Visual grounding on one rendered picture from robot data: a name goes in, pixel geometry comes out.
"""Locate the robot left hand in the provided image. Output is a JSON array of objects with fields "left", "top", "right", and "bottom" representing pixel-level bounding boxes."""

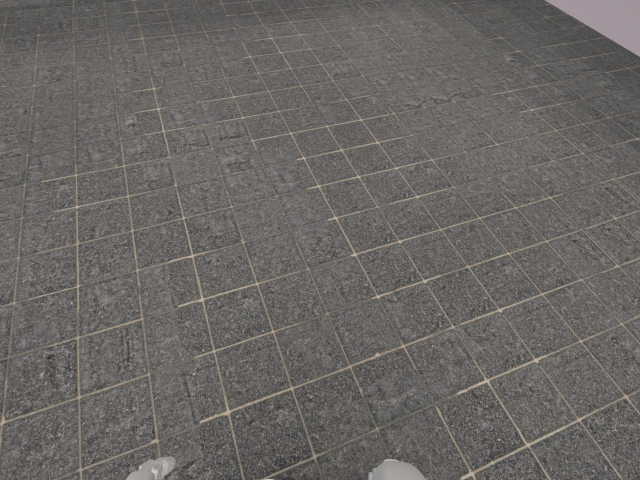
[{"left": 126, "top": 456, "right": 175, "bottom": 480}]

